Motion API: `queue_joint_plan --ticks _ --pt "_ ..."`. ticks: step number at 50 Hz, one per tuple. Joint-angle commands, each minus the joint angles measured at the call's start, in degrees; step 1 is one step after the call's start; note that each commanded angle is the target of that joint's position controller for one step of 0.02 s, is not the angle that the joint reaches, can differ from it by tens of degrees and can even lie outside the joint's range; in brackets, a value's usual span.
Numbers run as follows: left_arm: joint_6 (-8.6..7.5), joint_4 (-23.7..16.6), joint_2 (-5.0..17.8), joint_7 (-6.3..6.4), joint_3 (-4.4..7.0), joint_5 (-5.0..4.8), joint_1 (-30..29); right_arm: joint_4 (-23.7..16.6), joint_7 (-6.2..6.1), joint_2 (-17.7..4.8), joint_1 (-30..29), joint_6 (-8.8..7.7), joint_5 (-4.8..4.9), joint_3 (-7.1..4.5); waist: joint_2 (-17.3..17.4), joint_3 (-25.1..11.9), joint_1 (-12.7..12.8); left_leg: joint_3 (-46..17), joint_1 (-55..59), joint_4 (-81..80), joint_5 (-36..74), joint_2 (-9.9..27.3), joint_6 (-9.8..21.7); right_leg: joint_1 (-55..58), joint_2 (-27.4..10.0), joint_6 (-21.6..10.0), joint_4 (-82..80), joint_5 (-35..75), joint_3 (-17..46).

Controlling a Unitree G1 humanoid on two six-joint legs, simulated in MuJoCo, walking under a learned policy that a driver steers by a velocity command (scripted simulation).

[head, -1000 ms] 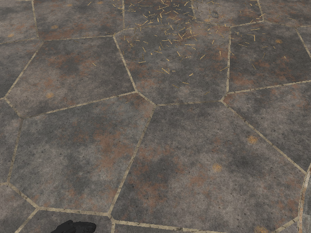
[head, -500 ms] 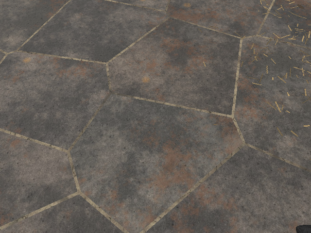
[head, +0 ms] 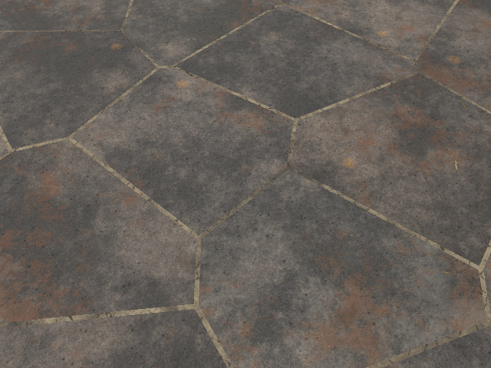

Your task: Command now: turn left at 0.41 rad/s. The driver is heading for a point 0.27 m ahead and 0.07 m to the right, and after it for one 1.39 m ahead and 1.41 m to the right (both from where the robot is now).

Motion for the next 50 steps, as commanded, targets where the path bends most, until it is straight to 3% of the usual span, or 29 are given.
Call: queue_joint_plan --ticks 1,2,3,4,5,7,8,9,11,16,19,21,22,23,24,26,28,33,36,38,41,43,44,45,46,47,48,49,50 --pt "-1.14 -2.59 3.64 0.33 1.06 -0.08 4.92 -3.2 -0.18 -7.8 -2.25 -0.49 0.53 -1.8 6.85 -8.35 2.6 -16.56 2.25 -6.03 8.32 13.95 6.53 11.83 1.71 -1.9 -12.2 4.58 -1.69" --pt "-1.63 -2.46 4.13 0.65 1.13 0.57 5.66 -2.97 -0.57 -6.54 -1.92 -0.63 1.12 -1.32 4.39 -7.36 3.25 -15.81 -0.49 -3.84 2.78 11.86 3.84 15.56 -0.35 -2.9 -20.0 6.95 0.44" --pt "-2.14 -3.37 7.71 1.01 1.44 1.84 4.7 -3.11 -0.89 -2.82 0.48 -0.89 1.24 -0.33 -6.47 -6.79 1.63 -9.79 -3.94 5.28 -9.18 6.27 0.44 16.65 -12.38 -5.15 -28.83 2.74 13.43" --pt "-2.11 -4.12 12.87 0.51 2.75 1.83 1.8 -3.91 -1.16 -4.12 -0.35 -0.82 0.76 -0.68 -16.79 -3.12 1.67 1.17 -7.56 13.5 -21.25 -3.32 -1.21 9.51 -21.78 -11.84 -32.87 7.69 26.6" --pt "-2.24 -3.82 10.57 0.14 2.46 1.37 1.99 -2.87 -1.26 -7.09 -0.07 -0.81 -0.55 -1.63 -10.7 -2.2 1.64 -0.65 -4.4 22.88 -22.04 -0.22 -1.88 5.89 -21.83 -14.54 -32.17 11.39 24.89" --pt "-2.5 -3.79 6.72 0.04 1.42 0.74 -2.66 -0.12 -0.81 -6.18 2.56 -0.77 0.41 -1.71 -6.37 -1.53 -1.12 -0.58 -2.66 29.2 -16.23 0.04 -2.74 5.95 -15.0 -12.69 -29.22 17.68 14.83" --pt "-2.66 -3.68 6.56 0.28 1.41 0.54 -3.73 0.44 -0.59 -5.56 3.26 -0.62 0.43 -1.56 -8.04 -2.62 -1.38 0.06 -3.35 30.04 -14.83 0.15 -3.29 8.86 -13.04 -11.88 -27.89 22.01 11.73" --pt "-2.7 -2.98 6.65 0.02 1.69 0.82 -0.95 1.34 -0.24 -4.87 4.83 -0.73 0.0 -1.02 -9.21 -5.59 -0.04 1.73 -4.82 28.98 -13.85 0.62 -3.43 13.75 -11.22 -11.02 -29.16 10.46 10.47" --pt "-2.59 -0.77 7.21 -0.74 2.24 0.64 4.49 0.75 0.93 -4.84 1.61 -1.09 -0.62 -0.66 -11.75 -4.38 3.48 4.17 -9.88 25.85 -13.81 1.55 -3.4 19.32 -11.65 -10.74 -33.57 -11.24 14.51" --pt "-3.9 2.84 9.07 -1.54 3.79 0.23 8.66 0.16 2.09 -2.67 -4.49 -3.09 -0.35 0.89 -9.09 -1.5 5.37 9.23 -4.97 10.7 -14.55 5.25 -2.49 19.04 -12.72 -10.95 -35.84 -10.46 14.21" --pt "-3.76 3.26 9.34 -1.79 4.24 -0.14 5.6 2.09 1.4 -2.26 -1.24 -4.28 0.27 1.33 -8.89 0.19 2.65 12.59 8.15 -3.01 -13.79 4.64 0.32 9.97 -10.94 -11.26 -33.94 -7.59 10.03" --pt "-3.47 2.74 7.62 -1.8 4.03 -0.9 2.29 5.63 -0.27 -2.63 8.17 -5.64 -0.21 1.19 -2.04 0.78 -3.2 12.86 27.96 -12.53 -4.68 5.25 2.13 -6.67 -6.71 -9.13 -24.28 -7.28 7.54" --pt "-4.07 -0.18 2.85 -1.94 2.72 -0.86 -2.81 7.46 -1.2 -6.83 16.45 -6.59 -0.91 0.25 8.09 -1.89 -7.69 -1.44 39.58 -17.77 -18.15 16.87 3.55 -20.24 -0.93 -6.3 -8.2 -7.17 2.75" --pt "-4.95 -3.1 -0.77 -1.94 1.52 -1.41 -6.19 6.49 -1.84 -12.3 16.64 -7.03 -1.0 -0.89 12.49 -1.55 -8.13 -21.46 39.52 -22.81 -34.61 30.29 6.57 -31.88 4.01 -5.33 6.07 -6.32 -0.06" --pt "-5.37 -4.61 2.82 -2.09 1.98 -0.72 -7.85 6.51 -2.72 -12.52 15.04 -7.14 -1.3 -1.38 8.09 0.79 -6.97 -24.51 32.88 -23.01 -36.68 34.17 10.2 -34.06 -0.23 -6.12 11.92 -0.93 6.37" --pt "-5.22 -0.99 5.86 -3.36 3.14 -0.51 -2.55 4.79 -2.51 -6.74 6.99 -8.12 -0.6 0.31 4.69 1.03 -1.48 -12.59 30.49 -22.81 -26.87 27.24 5.78 -31.76 -1.89 -4.74 16.27 7.1 7.02" --pt "-4.27 0.97 6.54 -4.66 3.57 0.96 -0.44 4.64 -2.72 -5.26 6.08 -8.89 -0.22 1.03 5.17 0.25 -0.4 -2.95 27.15 -24.49 -17.66 23.68 3.49 -28.42 -2.36 -3.06 19.51 11.19 4.27" --pt "-3.16 -0.99 4.22 -6.11 2.57 0.78 -6.69 7.71 -1.55 -4.65 10.54 -10.28 -0.37 1.11 4.1 5.12 -1.01 11.13 22.48 -27.42 -4.58 20.51 2.42 -29.99 -3.23 -2.98 19.82 18.88 0.04" --pt "-3.23 -2.99 3.33 -7.11 1.54 1.0 -12.15 9.41 -1.76 -3.89 12.15 -10.79 -0.33 1.38 3.11 7.88 -1.62 17.71 22.23 -28.98 3.53 19.74 1.32 -27.38 -4.16 -4.92 11.69 21.56 -5.21" --pt "-3.31 -4.27 2.09 -7.52 0.59 1.07 -15.03 10.78 -2.14 -4.47 13.63 -10.78 -0.22 1.42 2.38 8.59 -1.83 21.66 24.01 -27.64 18.57 19.73 0.04 -23.23 -3.12 -7.24 5.16 20.48 -9.69" --pt "-3.09 -3.68 3.29 -6.45 0.46 0.42 -10.4 11.49 -3.34 -8.32 14.3 -9.78 -0.52 0.72 6.15 1.46 2.56 24.87 30.21 -13.81 69.33 21.37 -1.65 -9.6 3.67 -11.43 0.4 14.98 -15.62" --pt "-3.38 0.97 7.69 -5.3 2.39 -0.08 7.66 10.13 -3.95 -12.21 10.63 -7.62 -1.43 -0.59 9.0 -8.66 12.15 23.62 27.77 10.16 79.51 24.11 -0.12 8.83 7.26 -14.35 0.74 5.08 -13.67" --pt "-3.95 4.73 11.14 -4.29 4.26 0.43 19.4 8.98 -3.46 -12.64 8.5 -7.36 -1.12 -0.79 6.41 -13.6 17.44 22.9 17.56 28.11 67.33 22.87 0.62 25.95 7.86 -16.12 -5.84 3.93 -8.7" --pt "-3.57 6.08 14.59 -2.86 5.54 0.21 18.48 8.45 -2.02 -5.38 8.38 -8.11 -1.56 0.97 -3.69 -11.77 13.12 21.22 -0.9 47.83 7.3 14.31 -0.04 36.26 -1.1 -17.98 -7.44 -4.08 5.26" --pt "-2.65 4.29 20.02 -2.95 6.62 1.17 13.89 1.73 -1.05 -1.5 6.76 -9.81 0.15 2.17 -14.66 -15.81 7.91 12.8 -24.58 65.47 -17.71 4.18 -2.9 46.71 -12.81 -28.03 -20.8 -12.34 40.75" --pt "-2.7 3.58 18.17 -2.81 6.7 0.45 14.88 -0.56 -1.12 -5.55 -0.95 -11.29 -0.54 1.95 -3.18 -14.96 11.19 3.86 -29.55 64.31 -10.56 8.14 -1.93 45.21 -13.6 -26.24 -27.99 -11.48 44.61" --pt "-3.13 4.88 16.44 -2.25 6.29 0.22 14.4 -1.22 -1.03 -5.39 -1.25 -12.12 -0.18 2.29 -0.07 -9.14 8.43 3.61 -28.39 59.22 -7.61 10.64 -1.86 37.46 -13.33 -24.27 -30.26 -7.32 40.64" --pt "-3.73 5.38 13.72 -1.94 5.64 0.46 12.47 -0.41 -1.21 -5.13 -0.13 -12.12 -0.53 2.6 4.8 -4.18 4.98 4.16 -24.77 53.23 -6.69 13.11 -2.28 28.0 -11.31 -22.07 -31.23 -1.91 34.99" --pt "-4.45 4.97 12.49 -1.41 5.06 0.42 9.86 -0.34 -1.22 -4.6 0.69 -11.14 -1.57 2.87 5.29 -2.06 2.34 4.05 -20.97 50.11 -8.22 14.42 -3.36 20.53 -8.31 -21.25 -31.31 1.61 29.56"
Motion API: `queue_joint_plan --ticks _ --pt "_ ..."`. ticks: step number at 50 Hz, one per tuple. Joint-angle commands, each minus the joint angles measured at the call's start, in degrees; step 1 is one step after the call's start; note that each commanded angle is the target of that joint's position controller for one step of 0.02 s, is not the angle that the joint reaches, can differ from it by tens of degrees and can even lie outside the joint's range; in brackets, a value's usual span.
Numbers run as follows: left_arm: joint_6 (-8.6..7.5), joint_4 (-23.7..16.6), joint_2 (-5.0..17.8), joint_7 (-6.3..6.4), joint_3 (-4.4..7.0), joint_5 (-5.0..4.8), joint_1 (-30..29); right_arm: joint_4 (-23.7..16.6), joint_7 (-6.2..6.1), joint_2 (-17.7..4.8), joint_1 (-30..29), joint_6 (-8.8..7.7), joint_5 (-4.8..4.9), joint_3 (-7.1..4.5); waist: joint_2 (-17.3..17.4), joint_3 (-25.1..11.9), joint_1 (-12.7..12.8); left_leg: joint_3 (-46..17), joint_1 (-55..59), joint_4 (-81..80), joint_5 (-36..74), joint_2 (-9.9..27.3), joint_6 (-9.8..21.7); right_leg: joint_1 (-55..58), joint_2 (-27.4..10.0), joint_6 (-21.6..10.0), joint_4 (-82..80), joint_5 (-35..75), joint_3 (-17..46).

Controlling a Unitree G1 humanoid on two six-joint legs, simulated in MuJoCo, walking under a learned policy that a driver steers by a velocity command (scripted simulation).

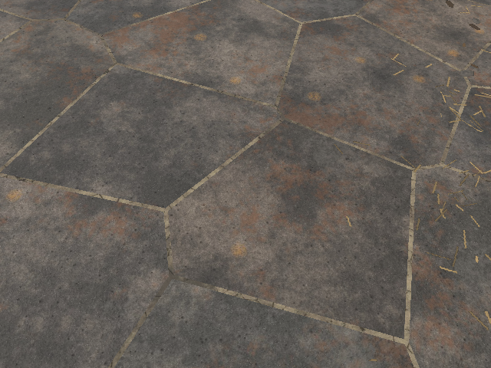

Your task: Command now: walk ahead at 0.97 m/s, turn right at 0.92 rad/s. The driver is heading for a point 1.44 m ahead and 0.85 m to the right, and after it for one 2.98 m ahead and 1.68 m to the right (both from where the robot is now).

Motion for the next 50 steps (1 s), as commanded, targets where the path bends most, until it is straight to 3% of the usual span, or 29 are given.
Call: queue_joint_plan --ticks 1,3,6,11,13,14,15,16,17,18,19,20,23,25,28,31,33,35,37,38,39,40,41,42,43,44,46,48,50 --pt "-2.03 -2.18 7.57 1.67 1.97 -0.26 3.47 -7.62 0.19 -7.95 -1.85 -0.33 -1.62 -1.03 6.07 -0.46 -1.87 -2.59 -21.97 -3.21 -0.39 3.57 -1.72 13.15 -16.26 -9.77 -26.32 -3.28 31.85" --pt "-3.39 -2.43 6.63 1.38 1.33 -0.97 3.25 -8.9 0.57 -7.2 -3.59 1.88 -2.13 -0.66 4.52 1.9 -2.8 -0.56 -20.06 -10.36 -1.61 4.78 -3.59 4.56 -13.01 -9.75 -28.31 -1.43 27.3" --pt "-4.35 -2.58 7.37 1.18 1.6 -0.86 4.93 -13.82 1.38 -6.11 -15.07 2.17 -0.93 0.35 2.0 5.57 0.22 2.56 -17.16 -27.49 11.43 3.78 -4.98 -1.69 -9.46 -7.88 -31.01 6.14 24.4" --pt "-4.45 -1.58 9.85 1.23 2.8 -1.7 8.8 -15.81 1.61 -7.02 -20.64 1.44 0.74 0.54 -2.19 0.6 4.56 2.5 -9.25 -46.22 24.23 -1.41 -2.43 11.2 -11.22 -3.34 -26.12 29.73 25.8" --pt "-4.42 -1.99 11.41 1.76 3.19 -1.52 7.05 -14.42 0.81 -9.49 -15.49 1.28 0.77 -0.45 -2.31 -3.48 1.75 1.6 -0.11 -50.52 19.66 -4.12 -1.49 15.82 -11.27 -0.64 -18.63 41.96 26.53" --pt "-4.45 -2.13 13.26 1.69 3.5 -0.89 6.03 -12.46 0.01 -12.58 -8.02 1.14 1.11 -1.83 -2.14 -8.87 -2.15 1.46 8.16 -49.18 13.41 -5.59 -0.94 17.43 -11.17 0.76 -9.16 49.15 26.51" --pt "-4.68 -2.69 14.39 1.33 3.65 -0.35 2.54 -9.8 -1.13 -14.93 3.86 1.07 1.53 -3.12 -1.92 -14.15 -9.59 1.98 20.79 -49.03 9.58 -4.27 -0.55 13.1 -9.71 1.83 4.67 48.16 25.51" --pt "-5.49 -3.86 8.64 1.23 2.12 0.02 0.9 -7.65 -2.62 -18.61 16.46 0.9 0.31 -4.76 2.53 -20.88 -14.36 -7.05 34.92 -48.07 -7.25 5.09 0.85 3.96 -6.76 2.42 23.57 32.97 22.21" --pt "-5.42 -6.64 -2.19 1.33 -0.69 -2.52 7.59 -7.84 -2.45 -22.24 15.1 0.59 -2.83 -5.32 21.05 -26.37 -6.65 -37.19 46.08 -58.18 -24.02 23.3 4.85 -13.98 -0.68 3.65 41.18 -15.29 16.39" --pt "-4.73 -7.37 2.21 1.53 -1.2 -1.96 6.49 -8.72 -1.8 -20.05 8.14 1.08 -1.61 -5.78 21.15 -24.96 -4.83 -51.35 40.22 -67.18 -34.96 23.34 7.22 -20.5 -4.44 2.68 45.68 -8.93 13.29" --pt "-3.77 -6.4 5.86 1.33 -0.42 -0.53 1.38 -9.65 -1.6 -14.0 1.84 1.31 -0.89 -4.6 12.34 -15.18 -4.62 -39.67 30.97 -67.04 -33.03 19.59 6.68 -21.49 -8.36 2.75 43.89 -2.3 11.58" --pt "-3.09 -6.28 6.5 0.51 -0.2 0.25 -0.89 -8.7 -1.27 -10.74 0.4 1.46 -0.59 -3.83 5.81 -10.02 -3.98 -29.45 24.01 -65.74 -21.38 17.13 6.12 -20.24 -10.65 3.17 41.19 0.66 10.51" --pt "-0.89 -8.3 2.32 -1.81 -1.21 1.24 -5.13 -3.17 -0.79 -6.71 5.55 0.48 0.14 -2.61 5.83 -2.57 -2.31 -11.11 14.59 -67.22 -0.96 12.41 3.52 -19.49 -14.8 4.12 38.36 1.09 10.07" --pt "0.22 -10.74 0.59 -2.53 -2.1 1.14 -7.15 -1.78 -0.01 -7.1 5.33 -0.7 1.22 -2.77 6.44 -0.87 -0.51 -6.45 12.24 -70.25 3.41 13.54 3.78 -22.54 -16.22 4.78 37.84 3.52 9.36" --pt "0.58 -13.69 1.01 -2.97 -2.61 0.7 -12.6 -1.05 0.36 -7.52 3.05 -1.82 0.92 -2.75 5.59 2.26 1.24 6.41 8.55 -73.35 14.72 10.45 2.3 -22.12 -15.8 5.15 30.75 12.32 6.8" --pt "0.41 -15.33 1.21 -3.99 -3.19 0.75 -19.04 0.98 0.05 -9.21 6.25 -2.13 0.79 -3.09 3.01 5.9 -0.06 14.63 10.67 -75.55 24.65 7.93 1.07 -19.62 -14.28 3.48 16.83 17.38 0.35" --pt "-0.02 -15.52 0.33 -4.47 -3.69 0.73 -21.74 1.95 -0.43 -10.82 8.54 -1.81 0.63 -3.37 2.72 6.44 -0.51 18.57 14.25 -73.95 42.71 7.43 0.0 -14.48 -11.44 1.16 8.81 17.19 -4.48" --pt "-0.41 -14.08 1.59 -3.97 -3.22 0.64 -19.31 2.07 -1.38 -13.59 11.25 -0.71 0.88 -3.92 5.14 2.1 1.23 19.44 21.13 -65.61 70.74 8.42 -0.99 -8.49 -6.66 -0.56 6.07 13.9 -8.33" --pt "-0.74 -10.23 4.94 -2.81 -1.64 0.45 -5.49 1.03 -2.31 -17.18 8.59 1.36 0.47 -4.97 7.82 -5.72 9.44 18.25 21.2 -46.61 83.3 11.26 -0.42 6.33 -3.53 -2.71 5.35 7.77 -6.79" --pt "-1.1 -6.09 7.51 -1.81 -0.01 0.29 7.47 -0.43 -2.18 -17.62 5.48 2.19 0.26 -5.18 7.72 -10.96 14.71 16.6 14.93 -30.5 79.84 11.98 0.79 20.56 -2.85 -4.83 2.67 5.64 -3.3" --pt "-1.08 -3.12 9.6 -0.16 1.8 -0.23 12.64 -0.79 -1.35 -15.83 4.69 2.54 -0.12 -5.14 2.3 -11.92 14.96 16.22 2.04 -10.34 41.87 6.39 0.46 33.23 -4.94 -6.35 -1.91 2.86 3.16" --pt "-0.36 -3.87 14.37 0.83 2.77 -1.0 7.47 -3.85 -0.49 -6.64 4.6 2.02 -1.15 -2.84 -10.41 -8.24 7.35 14.25 -16.76 10.52 -10.73 -2.6 -0.64 36.51 -15.16 -8.53 -0.21 10.99 21.7" --pt "0.5 -6.37 18.18 0.84 3.71 0.74 7.9 -11.15 -0.33 -9.58 4.01 0.69 0.89 -2.97 -10.93 -20.78 6.45 1.2 -32.28 17.87 -11.0 -5.47 -1.97 51.21 -23.33 -19.74 -13.89 0.08 48.23" --pt "0.52 -6.19 15.39 1.42 3.75 0.44 8.56 -11.5 -0.33 -11.55 -1.18 -0.86 0.49 -2.65 -0.64 -15.67 7.41 -2.6 -35.63 12.19 -5.58 -1.76 -1.61 46.03 -24.63 -17.12 -22.37 -6.1 51.74" --pt "-0.07 -5.02 12.61 1.88 3.19 0.23 6.77 -11.05 -0.35 -11.6 -2.29 -1.41 0.65 -2.41 3.88 -6.81 4.55 -2.44 -33.79 5.54 -2.7 0.22 -1.65 35.64 -23.02 -15.1 -24.57 -3.72 47.53" --pt "-1.04 -4.33 11.08 2.15 2.69 0.11 5.01 -10.58 -0.56 -10.9 -3.32 -0.99 -0.25 -2.16 7.24 -3.05 1.57 -2.3 -29.43 1.14 -3.54 1.71 -2.37 26.71 -20.22 -13.6 -24.67 2.34 42.67" --pt "-2.89 -4.46 8.37 2.55 1.36 -0.27 2.52 -9.59 -0.43 -10.13 -0.52 1.54 -1.92 -1.88 8.14 -0.53 -2.78 -2.45 -21.97 -5.99 -6.26 3.85 -4.36 13.9 -16.22 -12.55 -24.97 9.76 34.73" --pt "-4.28 -4.17 7.99 2.1 1.06 -0.66 2.59 -12.04 0.05 -8.38 -5.44 2.99 -1.82 -1.31 6.6 1.97 -2.84 -0.66 -18.59 -16.48 -5.5 4.85 -5.57 4.77 -13.01 -11.66 -27.27 10.05 30.47" --pt "-4.95 -3.91 7.98 1.82 1.28 -0.45 2.15 -14.87 0.86 -5.85 -12.24 2.9 -0.83 -0.15 4.07 3.48 -1.47 1.21 -12.81 -28.83 7.65 4.1 -5.37 -1.26 -9.42 -9.18 -28.45 12.51 26.12"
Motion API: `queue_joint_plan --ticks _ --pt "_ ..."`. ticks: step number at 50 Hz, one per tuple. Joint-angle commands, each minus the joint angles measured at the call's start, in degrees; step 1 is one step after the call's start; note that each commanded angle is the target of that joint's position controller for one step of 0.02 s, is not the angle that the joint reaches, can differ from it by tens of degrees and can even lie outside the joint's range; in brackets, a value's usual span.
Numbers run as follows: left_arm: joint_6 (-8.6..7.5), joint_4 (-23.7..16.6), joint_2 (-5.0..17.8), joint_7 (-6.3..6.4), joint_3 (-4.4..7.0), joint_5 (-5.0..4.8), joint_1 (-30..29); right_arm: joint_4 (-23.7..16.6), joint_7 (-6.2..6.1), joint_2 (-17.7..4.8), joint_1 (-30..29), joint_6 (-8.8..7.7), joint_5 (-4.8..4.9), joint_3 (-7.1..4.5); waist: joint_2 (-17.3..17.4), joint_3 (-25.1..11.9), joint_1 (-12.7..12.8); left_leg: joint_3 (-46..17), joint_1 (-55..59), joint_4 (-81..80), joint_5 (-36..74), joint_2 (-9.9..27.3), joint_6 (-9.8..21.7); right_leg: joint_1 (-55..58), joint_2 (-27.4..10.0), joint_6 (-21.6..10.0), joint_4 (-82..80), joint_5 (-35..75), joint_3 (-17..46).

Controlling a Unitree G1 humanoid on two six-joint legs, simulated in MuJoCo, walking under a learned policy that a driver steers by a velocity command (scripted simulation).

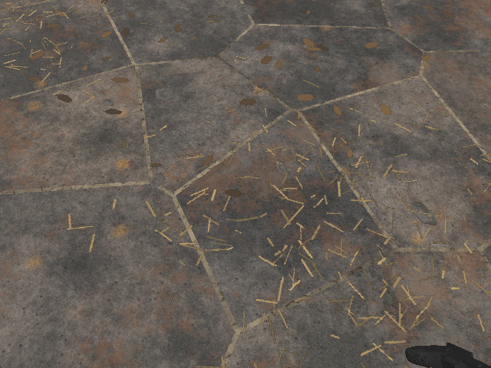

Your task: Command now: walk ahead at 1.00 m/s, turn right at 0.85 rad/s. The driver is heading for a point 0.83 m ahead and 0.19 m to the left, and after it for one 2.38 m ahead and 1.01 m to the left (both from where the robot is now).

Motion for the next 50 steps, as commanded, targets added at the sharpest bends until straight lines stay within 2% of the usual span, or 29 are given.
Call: queue_joint_plan --ticks 1,3,6,7,8,9,10,11,12,13,14,17,21,23,25,28,30,31,32,33,34,35,36,38,40,43,46,48,50 --pt "-2.99 -5.98 7.97 -0.15 2.15 -0.27 -7.68 -4.43 0.91 -4.47 -3.11 0.22 1.08 -0.72 2.41 2.8 -3.06 5.52 12.87 -16.59 16.97 -1.77 0.21 -17.52 -12.02 -6.35 -14.67 16.38 14.07" --pt "-3.52 -4.38 7.81 -0.76 2.15 -1.29 -4.49 -4.01 1.25 -4.45 -4.45 -0.1 1.95 -0.68 0.63 0.8 -0.46 6.89 19.38 -23.52 27.87 -3.62 2.34 -14.47 -13.58 -4.19 -15.74 22.87 13.68" --pt "-3.38 -2.18 8.97 -0.3 2.28 -0.95 -0.71 -3.49 0.8 -7.52 -4.77 -0.38 1.59 -1.84 -0.49 -1.08 0.79 7.41 18.77 -30.4 24.09 -6.52 5.16 1.31 -16.66 -1.53 -9.43 39.75 13.76" --pt "-3.19 -1.71 10.65 -0.03 2.53 -0.44 -0.32 -2.26 0.33 -9.37 -0.78 -0.56 1.5 -2.78 -1.18 -4.09 -1.1 8.01 21.91 -30.48 18.56 -8.76 6.07 5.8 -17.61 -0.3 -3.1 49.96 13.49" --pt "-2.89 -1.43 12.24 -0.01 2.76 0.39 -1.19 -0.17 -0.32 -11.36 6.95 -0.79 1.86 -3.96 -1.49 -8.51 -5.6 8.55 29.16 -30.57 12.91 -10.41 6.97 7.03 -17.59 0.96 7.31 55.89 12.42" --pt "-2.83 -1.76 11.86 -0.09 2.6 1.15 -4.35 2.77 -1.29 -13.31 18.29 -0.78 2.04 -5.08 -1.48 -12.64 -12.57 7.92 41.54 -29.99 9.51 -8.34 7.71 0.47 -15.7 2.06 21.84 52.07 10.49" --pt "-3.44 -3.32 5.35 0.15 0.91 1.83 -5.82 4.98 -2.48 -17.41 30.25 -0.81 0.88 -6.36 5.65 -18.95 -16.67 -5.03 53.7 -28.8 -8.98 2.45 8.76 -10.5 -12.09 2.81 44.94 29.69 6.72" --pt "-3.99 -5.7 -0.85 -0.53 -0.78 -1.65 3.66 5.73 -1.41 -21.45 25.71 -0.91 0.09 -7.23 27.87 -24.16 -6.72 -44.55 61.03 -45.96 -19.02 15.58 15.5 -27.6 -3.09 5.3 59.06 -8.06 4.17" --pt "-3.46 -4.24 3.2 0.25 -1.03 0.23 -0.53 3.93 -0.37 -15.5 17.78 -0.56 0.82 -6.82 13.94 -14.65 -6.44 -44.94 54.73 -48.36 -26.21 13.89 16.99 -35.2 -9.05 4.09 60.81 -4.07 4.05" --pt "-3.08 -4.65 4.47 -0.3 -0.78 0.73 -6.64 3.83 -0.01 -11.0 14.45 -0.76 1.37 -5.93 4.39 -8.85 -6.61 -33.69 47.13 -47.31 -21.02 11.78 17.1 -35.02 -11.77 4.39 58.22 0.63 3.55" --pt "-2.92 -5.65 4.04 -0.86 -1.01 1.11 -10.42 5.35 0.2 -8.9 14.26 -0.96 0.97 -5.44 -0.47 -4.8 -6.05 -26.43 40.41 -47.67 -13.3 9.18 16.37 -33.89 -13.26 4.43 54.91 1.32 3.02" --pt "-1.51 -7.87 0.58 -2.49 -2.16 1.89 -13.02 10.36 0.22 -6.34 17.66 -2.36 1.6 -4.25 3.63 -0.74 -3.01 -14.84 32.54 -50.76 -4.65 4.42 14.16 -33.08 -15.03 5.06 48.4 -0.14 4.3" --pt "-1.49 -12.99 0.94 -3.2 -3.38 2.35 -23.85 12.78 0.63 -7.76 19.41 -3.67 3.15 -4.23 3.82 4.3 -2.23 -4.29 29.12 -57.84 9.23 1.54 14.83 -37.31 -17.29 7.03 32.76 8.76 -1.28" --pt "-2.21 -14.97 -0.34 -4.12 -4.52 2.13 -29.78 13.38 0.78 -7.44 20.67 -3.93 3.93 -4.17 2.57 5.0 -3.53 -0.47 25.04 -60.85 18.53 -1.48 14.34 -28.62 -17.56 7.78 19.24 17.53 -6.56" --pt "-2.48 -15.35 -1.1 -4.41 -5.01 1.35 -31.64 13.98 0.6 -10.43 21.87 -4.18 4.31 -4.82 2.97 4.82 -3.63 -0.24 24.48 -63.42 28.19 0.27 14.63 -19.62 -16.2 7.57 13.43 22.08 -7.62" --pt "-2.65 -14.23 2.42 -2.65 -3.69 1.72 -28.65 15.19 0.26 -14.1 23.16 -3.74 4.13 -5.46 4.24 -0.53 -1.69 0.24 36.18 -53.07 53.38 1.06 13.52 -12.99 -12.67 6.55 8.46 17.3 -7.91" --pt "-2.97 -9.0 5.76 -0.91 -1.76 2.07 -11.79 15.76 -0.33 -15.82 22.7 -2.66 3.46 -5.8 5.94 -10.77 6.41 0.96 34.7 -29.48 58.31 -0.61 11.75 6.02 -10.75 5.73 7.12 9.62 -7.5" --pt "-3.16 -6.72 9.3 0.32 -0.27 2.94 -2.04 14.67 -0.29 -13.05 21.83 -2.57 3.21 -5.19 3.9 -16.28 10.14 1.35 23.48 -12.86 43.71 -3.32 11.31 19.96 -19.06 5.17 8.34 1.34 -0.27" --pt "-3.34 -6.45 13.51 1.03 1.07 5.2 1.7 12.25 -0.13 -3.08 26.82 -2.71 4.3 -3.28 -10.47 -24.98 5.69 3.14 7.07 9.02 -1.49 -9.35 10.8 33.18 -37.42 2.26 4.33 -19.46 25.06" --pt "-2.72 -7.21 12.81 0.72 1.21 3.78 -0.09 10.62 -0.1 -6.37 26.38 -2.2 5.76 -3.82 -13.5 -29.37 4.94 0.53 0.44 18.61 -6.03 -10.78 11.65 31.83 -40.99 -0.48 -6.43 -25.49 43.31" --pt "-2.83 -6.89 7.96 0.54 0.51 2.89 -5.6 10.06 -0.33 -8.8 19.34 -1.59 4.92 -4.49 -6.86 -17.64 3.65 0.64 -4.24 18.2 0.71 -6.82 11.91 23.74 -37.13 0.74 -7.68 -24.21 33.23" --pt "-3.29 -6.28 4.41 0.36 -0.1 2.36 -8.06 9.74 0.13 -7.95 16.01 -1.27 4.2 -4.2 -3.27 -10.25 2.75 1.25 -4.46 15.16 3.74 -4.97 11.51 15.75 -35.08 1.37 -8.18 -14.25 24.17" --pt "-3.6 -5.5 3.11 0.36 -0.24 2.49 -9.06 9.97 0.68 -7.01 14.94 -0.64 3.75 -4.18 -2.02 -6.97 1.13 1.38 -2.85 13.6 4.3 -3.63 10.93 10.25 -33.08 2.34 -9.67 -6.39 18.0" --pt "-4.54 -3.35 1.27 0.37 -0.66 1.5 -8.18 9.43 1.72 -4.69 15.36 1.41 2.46 -3.98 -3.93 -3.74 -2.13 1.53 -0.34 12.0 3.85 -1.58 9.62 2.85 -31.57 3.08 -12.48 0.12 9.16" --pt "-5.56 -1.36 0.0 0.03 -0.83 0.23 -7.3 6.89 2.47 -3.3 10.28 2.94 2.12 -3.71 -3.53 -0.3 -3.15 2.25 -4.19 10.1 4.99 0.2 8.85 1.45 -30.91 4.15 -15.33 6.28 1.94" --pt "-6.38 -0.47 -0.2 -0.07 -0.92 0.44 -8.97 3.13 3.69 -2.92 3.26 3.27 2.06 -2.99 -3.97 2.56 -4.62 5.38 -4.83 2.98 14.89 -0.27 8.7 -1.5 -26.73 6.06 -17.91 16.81 -10.87" --pt "-6.71 0.03 2.26 0.18 -0.47 0.36 -8.9 1.05 4.9 -3.97 -2.66 3.03 2.42 -2.39 -0.74 4.8 -4.65 11.35 2.78 -12.55 23.88 -2.98 10.85 -2.6 -24.09 7.75 -20.34 25.98 -19.38" --pt "-6.54 0.57 4.99 0.57 -0.08 0.27 -6.17 0.87 5.2 -4.85 -4.37 2.74 2.35 -2.4 -0.46 4.13 -4.48 15.74 7.92 -18.35 25.4 -6.92 12.95 2.63 -24.83 8.88 -16.94 46.87 -21.54" --pt "-4.89 -0.02 8.84 1.45 0.85 0.55 -4.92 2.6 4.59 -7.36 1.02 2.51 2.58 -3.13 -3.68 -0.73 -7.94 18.06 14.22 -19.58 19.52 -11.56 14.71 9.81 -26.38 9.81 -5.53 70.82 -21.72"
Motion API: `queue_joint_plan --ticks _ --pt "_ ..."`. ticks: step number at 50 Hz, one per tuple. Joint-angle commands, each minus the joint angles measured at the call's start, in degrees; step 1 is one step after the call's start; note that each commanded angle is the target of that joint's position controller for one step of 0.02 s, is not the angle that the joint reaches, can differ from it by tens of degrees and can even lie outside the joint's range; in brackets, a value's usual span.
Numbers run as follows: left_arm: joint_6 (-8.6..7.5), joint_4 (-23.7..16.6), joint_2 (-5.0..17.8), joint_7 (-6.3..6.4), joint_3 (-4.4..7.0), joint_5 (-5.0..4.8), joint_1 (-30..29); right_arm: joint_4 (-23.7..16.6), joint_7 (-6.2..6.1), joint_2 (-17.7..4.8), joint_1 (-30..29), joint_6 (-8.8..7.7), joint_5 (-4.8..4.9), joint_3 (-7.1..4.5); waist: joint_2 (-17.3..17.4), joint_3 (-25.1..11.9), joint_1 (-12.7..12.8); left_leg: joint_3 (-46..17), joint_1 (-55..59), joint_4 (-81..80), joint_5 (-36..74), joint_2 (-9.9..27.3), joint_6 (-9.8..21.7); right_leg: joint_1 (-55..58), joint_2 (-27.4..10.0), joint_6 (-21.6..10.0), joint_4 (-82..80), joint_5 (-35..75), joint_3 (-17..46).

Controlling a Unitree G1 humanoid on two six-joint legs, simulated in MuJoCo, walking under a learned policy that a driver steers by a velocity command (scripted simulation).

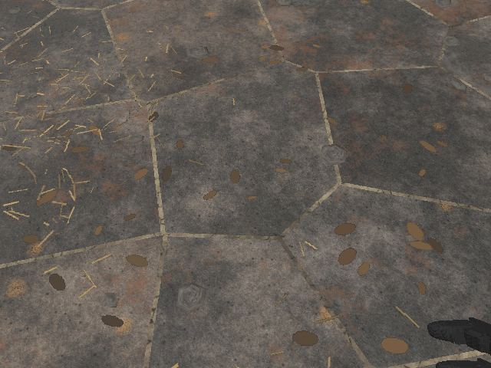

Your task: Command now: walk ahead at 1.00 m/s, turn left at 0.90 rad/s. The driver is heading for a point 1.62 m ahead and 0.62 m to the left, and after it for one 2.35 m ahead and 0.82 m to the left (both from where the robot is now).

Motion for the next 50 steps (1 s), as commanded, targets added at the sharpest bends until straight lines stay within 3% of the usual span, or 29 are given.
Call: queue_joint_plan --ticks 1,2,3,4,5,6,8,11,14,16,20,22,23,24,25,26,27,29,33,37,39,41,43,45,46,47,48,49,50 --pt "0.98 -6.71 12.62 1.26 2.48 0.54 -7.89 1.59 -0.53 -4.55 14.56 -0.39 0.26 -1.2 -7.37 -4.16 -13.06 3.72 26.29 -1.1 -5.27 -7.57 3.31 -11.34 -14.34 -4.1 18.49 85.22 0.89" --pt "2.2 -7.83 13.72 1.37 2.93 0.87 -10.12 4.75 -1.31 -6.87 25.57 -0.42 0.23 -2.59 -7.58 -9.31 -18.24 1.55 37.98 -1.62 -9.49 -8.73 5.09 -14.99 -15.43 -5.04 33.36 84.38 2.45" --pt "2.8 -8.08 13.03 0.84 2.95 1.33 -10.57 7.96 -2.75 -9.58 34.11 -0.26 0.3 -4.34 -3.94 -12.4 -20.72 -2.78 50.49 -4.99 -13.98 -9.03 6.53 -23.66 -12.49 -4.55 53.18 65.89 2.87" --pt "2.25 -10.02 4.06 -0.33 0.81 1.86 -11.32 8.07 -3.95 -13.78 28.66 0.44 1.32 -5.55 11.37 -5.81 -13.99 -18.19 53.29 -7.8 -10.2 -0.37 8.86 -42.3 -1.22 -2.67 76.14 3.65 4.29" --pt "0.99 -17.29 4.57 -0.38 0.25 0.32 -7.72 4.81 -3.76 -20.17 25.68 1.18 -0.57 -6.82 16.03 -18.42 -8.93 -50.67 70.49 -19.46 -17.0 10.46 21.7 -62.51 3.45 -0.54 89.55 -4.86 16.67" --pt "-0.6 -17.85 7.01 -0.21 -0.1 1.24 -13.21 3.28 -4.35 -17.15 25.27 1.24 -0.13 -6.78 2.48 -16.76 -11.19 -57.03 67.28 -28.8 -26.24 12.44 19.58 -66.59 -0.68 -1.47 85.4 0.83 22.73" --pt "-1.0 -17.46 6.42 -0.06 -0.61 1.59 -16.33 5.44 -5.04 -11.49 22.44 0.0 0.32 -5.4 -7.57 -3.32 -5.73 -47.65 47.38 -30.77 -20.16 8.55 14.68 -60.98 -5.19 -1.44 72.41 4.67 22.58" --pt "2.79 -17.43 4.94 -0.18 -1.2 3.22 -15.23 5.16 -5.18 -8.08 19.9 -2.5 0.95 -3.84 -7.75 0.36 -0.95 -36.32 29.51 -31.57 -9.85 2.43 13.36 -51.08 -7.94 1.2 61.37 1.65 22.11" --pt "3.55 -22.04 2.5 -1.1 -2.37 2.43 -25.19 4.78 -4.84 -8.62 20.31 -3.68 1.05 -4.08 -5.36 3.71 -2.88 -30.63 20.84 -34.46 -6.92 -2.33 11.57 -47.04 -7.87 2.35 44.55 11.81 18.69" --pt "3.37 -23.6 1.23 -1.73 -3.02 1.18 -29.65 4.75 -4.42 -9.08 21.17 -3.77 1.23 -4.59 -2.71 3.06 -5.36 -28.72 21.04 -34.1 -2.44 -4.58 8.52 -42.34 -5.83 1.7 33.24 24.25 17.57" --pt "2.92 -24.52 3.68 -1.49 -2.41 0.18 -31.39 5.25 -4.34 -10.17 23.49 -3.62 1.63 -5.37 0.56 0.02 -7.63 -31.49 30.68 -29.4 8.22 -2.35 4.72 -35.86 -2.66 -0.06 21.53 29.37 18.49" --pt "2.61 -22.33 7.45 -0.56 -0.79 0.13 -23.81 4.9 -4.7 -12.18 22.35 -3.48 1.1 -5.83 0.73 -5.12 -3.95 -32.28 35.36 -19.02 21.01 -2.41 2.16 -26.5 0.26 -0.99 19.56 21.31 18.91" --pt "2.31 -20.18 9.78 0.19 0.42 0.04 -14.25 4.67 -4.46 -13.96 20.25 -3.56 0.85 -6.1 -0.32 -10.34 2.06 -30.6 34.07 -7.22 24.4 -3.96 0.78 -16.21 0.55 -1.61 19.32 16.5 18.03" --pt "2.02 -17.59 12.79 1.4 1.87 0.76 -1.64 3.75 -4.24 -11.41 17.63 -4.21 0.59 -5.34 -1.54 -16.09 8.32 -28.17 25.76 8.77 17.96 -6.27 -0.35 -1.73 -4.7 -2.85 21.51 8.36 21.85" --pt "1.74 -16.24 16.58 2.26 2.87 3.05 6.02 1.34 -4.61 -1.07 18.3 -4.74 1.09 -2.67 -15.76 -21.69 7.94 -22.29 10.74 27.96 -27.35 -11.69 -0.65 11.25 -21.46 -4.82 16.1 -14.17 42.56" --pt "2.13 -17.28 18.55 1.52 3.59 2.92 -1.81 -1.64 -4.6 -1.16 23.87 -4.28 2.8 -1.41 -28.08 -25.38 0.33 -17.6 0.35 37.25 -30.82 -11.13 -0.98 10.07 -29.14 -9.52 2.65 -24.82 73.06" --pt "2.55 -18.97 11.52 1.17 2.59 2.44 -9.6 0.6 -4.98 -5.32 19.08 -2.94 0.91 -1.8 -13.94 -14.51 0.34 -15.81 -2.75 38.7 -23.46 -5.82 -1.02 0.41 -25.4 -9.82 1.83 -29.59 64.82" --pt "2.81 -17.01 6.39 0.69 1.33 2.12 -11.3 0.38 -3.27 -6.04 14.15 -1.69 -0.4 -2.13 -3.84 -5.67 -0.49 -13.35 -0.24 33.62 -18.45 -1.59 -2.22 -11.8 -20.01 -8.12 3.07 -8.86 44.17" --pt "0.61 -10.6 3.51 -0.51 0.5 0.24 -5.91 -3.86 -0.8 -1.2 8.97 0.63 -1.03 -0.4 -6.42 -0.38 -2.66 -13.04 -1.88 30.87 -15.31 2.49 -3.24 -18.98 -16.76 -6.46 -0.43 9.91 26.88" --pt "-0.95 -8.95 5.09 -1.3 0.59 0.82 -7.06 -6.92 -0.4 -1.81 2.72 0.25 -0.76 0.55 -5.44 3.49 -4.67 -12.5 -0.73 17.5 -5.71 0.53 -3.51 -23.13 -13.84 -7.22 -5.65 22.74 14.63" --pt "-0.87 -7.2 5.02 -1.42 0.42 0.49 -4.5 -6.57 0.2 -1.94 -0.86 -0.08 -0.69 0.98 -3.09 4.49 -2.93 -5.8 5.33 7.71 -1.9 -2.66 -2.23 -23.21 -10.28 -6.26 -9.28 29.33 8.24" --pt "-0.73 -5.53 7.74 -1.25 0.72 0.56 -1.15 -7.95 0.54 -0.74 -4.91 -0.77 -0.8 1.93 -3.59 7.38 -2.51 -2.8 8.87 -0.45 -2.75 -2.77 -0.21 -20.65 -13.66 -6.75 -9.81 43.33 6.87" --pt "0.09 -4.34 10.62 -0.49 1.05 0.54 0.86 -6.84 -0.23 -1.99 -4.34 -1.16 -1.32 1.64 -6.06 4.47 -3.62 0.26 13.77 -4.44 -7.12 -6.98 1.42 -12.74 -14.52 -7.02 -3.62 68.4 4.94" --pt "1.61 -3.81 14.25 0.64 1.5 0.6 0.17 -3.0 -1.41 -5.07 8.58 -1.51 -1.77 0.21 -10.09 -4.86 -11.19 -0.64 28.53 -6.16 -14.17 -10.31 3.69 -9.84 -16.85 -7.47 16.47 86.79 4.67" --pt "2.34 -4.44 14.59 0.85 1.49 0.18 -1.87 1.13 -2.36 -6.93 20.87 -1.73 -1.72 -1.01 -9.58 -10.37 -17.17 -3.07 42.92 -12.1 -12.84 -10.15 5.2 -15.31 -15.78 -7.4 32.41 82.6 4.08" --pt "2.36 -5.92 10.69 0.5 0.76 0.65 -0.81 3.51 -3.63 -10.97 26.98 -1.46 -2.19 -2.66 -4.44 -16.09 -16.68 -14.56 58.3 -10.4 -23.23 -1.29 5.71 -28.82 -12.35 -7.16 52.78 48.22 5.44" --pt "1.89 -9.42 3.85 -0.92 -0.48 -0.79 3.57 2.02 -4.4 -15.95 23.31 -0.96 -1.54 -3.98 11.42 -23.07 -8.26 -46.44 72.23 -17.3 -31.72 15.39 10.5 -51.19 -2.3 -4.51 74.66 -2.37 9.77" --pt "1.34 -11.31 8.7 -0.55 0.32 -1.28 -3.56 1.4 -4.7 -14.45 24.44 -0.95 -1.09 -4.25 1.95 -24.37 -12.52 -52.23 70.91 -24.14 -29.69 16.57 11.21 -58.03 -1.68 -6.21 79.25 1.15 20.11" --pt "1.04 -11.88 7.12 -0.49 0.0 -1.96 -7.59 3.61 -5.27 -11.69 22.62 -1.68 -1.03 -3.86 -1.05 -12.69 -10.78 -41.44 61.58 -25.79 -21.96 15.3 10.19 -60.93 -3.94 -6.51 76.05 5.88 20.95"
Velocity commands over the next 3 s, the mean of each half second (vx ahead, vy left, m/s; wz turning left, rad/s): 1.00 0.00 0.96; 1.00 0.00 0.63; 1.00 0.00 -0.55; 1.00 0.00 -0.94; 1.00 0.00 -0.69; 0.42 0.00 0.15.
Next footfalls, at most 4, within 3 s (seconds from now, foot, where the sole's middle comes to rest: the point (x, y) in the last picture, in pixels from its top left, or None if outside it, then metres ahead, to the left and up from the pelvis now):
0.06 left None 0.26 0.04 -0.75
0.48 right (279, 282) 0.70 -0.02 -0.75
0.94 left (146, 225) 0.87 0.40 -0.75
1.38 right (110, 129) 1.29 0.61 -0.75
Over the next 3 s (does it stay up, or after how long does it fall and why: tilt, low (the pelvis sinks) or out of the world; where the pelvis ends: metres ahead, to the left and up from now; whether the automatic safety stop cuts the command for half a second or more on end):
stays up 2.35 0.73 0.03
